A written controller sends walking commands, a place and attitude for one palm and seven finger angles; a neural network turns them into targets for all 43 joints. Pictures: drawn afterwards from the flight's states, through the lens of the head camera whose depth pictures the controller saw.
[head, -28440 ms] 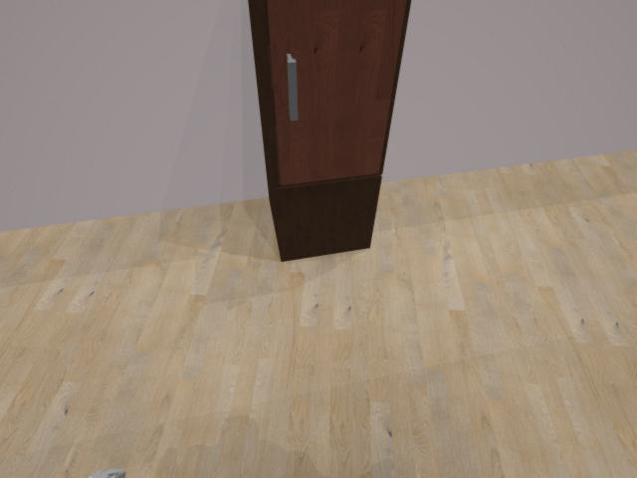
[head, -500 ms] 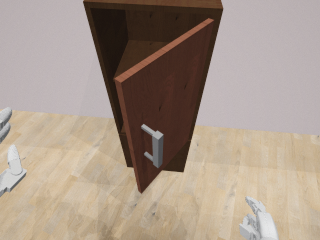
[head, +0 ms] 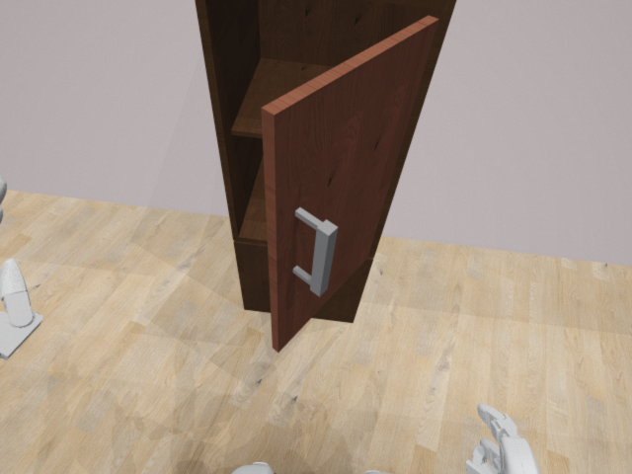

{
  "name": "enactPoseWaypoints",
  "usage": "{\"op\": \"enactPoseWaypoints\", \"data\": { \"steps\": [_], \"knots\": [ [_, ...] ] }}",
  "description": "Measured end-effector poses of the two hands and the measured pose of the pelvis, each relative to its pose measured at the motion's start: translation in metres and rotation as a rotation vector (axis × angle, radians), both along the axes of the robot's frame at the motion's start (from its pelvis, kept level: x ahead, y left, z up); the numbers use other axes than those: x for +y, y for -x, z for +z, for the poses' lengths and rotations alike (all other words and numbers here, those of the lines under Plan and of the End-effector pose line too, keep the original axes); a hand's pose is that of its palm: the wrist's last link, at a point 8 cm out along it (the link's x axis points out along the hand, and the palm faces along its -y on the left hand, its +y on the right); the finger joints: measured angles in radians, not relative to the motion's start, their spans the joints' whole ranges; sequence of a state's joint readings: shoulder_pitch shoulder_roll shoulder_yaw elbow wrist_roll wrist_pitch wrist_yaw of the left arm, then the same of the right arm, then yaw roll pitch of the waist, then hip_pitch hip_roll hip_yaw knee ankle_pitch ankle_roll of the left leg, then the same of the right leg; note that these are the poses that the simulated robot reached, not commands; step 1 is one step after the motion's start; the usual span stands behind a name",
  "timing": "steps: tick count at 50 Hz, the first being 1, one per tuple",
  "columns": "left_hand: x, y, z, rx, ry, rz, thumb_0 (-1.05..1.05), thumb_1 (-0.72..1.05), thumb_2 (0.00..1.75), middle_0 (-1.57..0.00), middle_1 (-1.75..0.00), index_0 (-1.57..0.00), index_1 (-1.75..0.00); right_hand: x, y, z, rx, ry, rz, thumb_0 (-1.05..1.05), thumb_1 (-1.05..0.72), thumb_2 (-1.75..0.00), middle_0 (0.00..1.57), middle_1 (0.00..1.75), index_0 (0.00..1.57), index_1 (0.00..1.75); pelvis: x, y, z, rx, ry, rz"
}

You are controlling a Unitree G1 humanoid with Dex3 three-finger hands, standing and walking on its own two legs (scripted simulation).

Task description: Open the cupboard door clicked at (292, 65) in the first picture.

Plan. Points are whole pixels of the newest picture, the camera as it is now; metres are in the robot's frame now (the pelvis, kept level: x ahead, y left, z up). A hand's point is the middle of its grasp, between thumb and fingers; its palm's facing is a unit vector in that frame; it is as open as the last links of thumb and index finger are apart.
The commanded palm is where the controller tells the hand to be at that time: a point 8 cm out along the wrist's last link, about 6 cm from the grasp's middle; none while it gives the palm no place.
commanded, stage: step back with the hand held close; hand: left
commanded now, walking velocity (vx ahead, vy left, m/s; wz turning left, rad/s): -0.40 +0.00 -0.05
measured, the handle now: (311, 254) +0.42 +0.03 +0.01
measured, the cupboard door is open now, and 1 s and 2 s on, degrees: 56 56 56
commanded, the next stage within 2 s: stop stepping back and stand still in 0.44 s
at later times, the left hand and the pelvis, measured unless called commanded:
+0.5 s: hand out of the picture +0.12 +0.26 +0.17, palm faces +0.30 -0.82 -0.49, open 7.4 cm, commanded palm +0.06 +0.30 +0.19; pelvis -0.09 +0.00 +0.01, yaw -3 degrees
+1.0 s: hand out of the picture +0.01 +0.27 +0.17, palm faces +0.45 -0.81 -0.38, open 7.4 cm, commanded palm -0.06 +0.30 +0.19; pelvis -0.21 +0.00 +0.01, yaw -2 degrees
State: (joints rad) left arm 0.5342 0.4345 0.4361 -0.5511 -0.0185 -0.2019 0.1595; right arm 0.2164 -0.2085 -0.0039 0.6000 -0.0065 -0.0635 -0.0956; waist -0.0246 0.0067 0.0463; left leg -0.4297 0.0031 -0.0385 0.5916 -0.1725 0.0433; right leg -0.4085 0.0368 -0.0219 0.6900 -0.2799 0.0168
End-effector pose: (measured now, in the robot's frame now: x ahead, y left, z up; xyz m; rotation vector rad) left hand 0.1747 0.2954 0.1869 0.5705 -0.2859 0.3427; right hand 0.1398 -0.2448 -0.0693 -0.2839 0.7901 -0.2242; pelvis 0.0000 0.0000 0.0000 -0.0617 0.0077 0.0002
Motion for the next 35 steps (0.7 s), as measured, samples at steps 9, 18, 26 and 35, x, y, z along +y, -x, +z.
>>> {"op": "enactPoseWaypoints", "data": {
  "steps": [9, 18, 26, 35],
  "knots": [
    [-0.011, 0.024, 0.001, 0.034, -0.018, 0.001, 0.01, 0.89, 0.89, -0.2, -0.3, -0.21, -0.3, 0.009, -0.012, -0.003, -0.026, -0.05, 0.112, 0.01, -0.9, -0.9, 0.2, 0.3, 0.2, 0.3, -0.013, 0.023, 0.001, 0.06, -0.017, -0.038],
    [-0.008, 0.047, -0.007, 0.092, -0.002, -0.076, 0.01, 0.89, 0.89, -0.21, -0.3, -0.22, -0.3, 0.003, 0.006, 0.021, -0.066, 0.002, 0.045, 0.01, -0.9, -0.9, 0.2, 0.3, 0.2, 0.3, -0.005, 0.052, 0.006, 0.053, -0.012, -0.018],
    [0.004, 0.097, 0.004, 0.076, 0.022, -0.059, 0.01, 0.89, 0.89, -0.21, -0.3, -0.22, -0.3, 0.013, 0.056, 0.036, -0.112, 0.005, 0.08, 0.01, -0.9, -0.9, 0.2, 0.3, 0.2, 0.3, 0.004, 0.101, 0.014, 0.033, 0.005, -0.048],
    [-0.008, 0.172, 0.0, 0.059, 0.02, -0.026, 0.01, 0.89, 0.89, -0.21, -0.3, -0.21, -0.3, 0.015, 0.137, 0.016, -0.099, -0.041, 0.096, 0.01, -0.9, -0.9, 0.2, 0.3, 0.2, 0.3, -0.009, 0.167, 0.001, 0.052, -0.05, -0.038]
  ]
}}
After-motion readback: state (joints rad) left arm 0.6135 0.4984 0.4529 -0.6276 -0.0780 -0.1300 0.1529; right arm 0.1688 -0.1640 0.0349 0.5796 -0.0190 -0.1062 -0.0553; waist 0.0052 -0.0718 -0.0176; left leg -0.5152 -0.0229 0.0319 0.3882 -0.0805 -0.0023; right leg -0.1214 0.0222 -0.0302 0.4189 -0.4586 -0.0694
